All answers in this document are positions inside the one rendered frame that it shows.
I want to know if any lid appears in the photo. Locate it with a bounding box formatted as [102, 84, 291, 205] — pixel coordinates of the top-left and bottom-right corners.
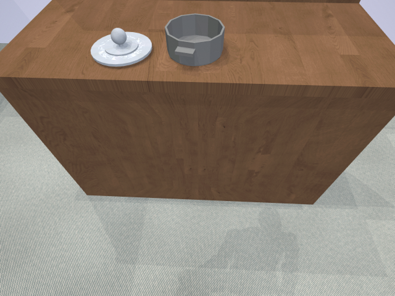
[91, 32, 152, 67]

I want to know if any knob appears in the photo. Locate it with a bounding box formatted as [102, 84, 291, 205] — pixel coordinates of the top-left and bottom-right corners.
[110, 28, 127, 44]

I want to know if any table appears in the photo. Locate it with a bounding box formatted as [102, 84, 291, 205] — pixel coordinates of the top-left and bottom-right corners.
[0, 0, 395, 205]

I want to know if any pot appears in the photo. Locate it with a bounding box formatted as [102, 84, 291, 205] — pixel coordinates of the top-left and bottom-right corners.
[165, 14, 225, 66]

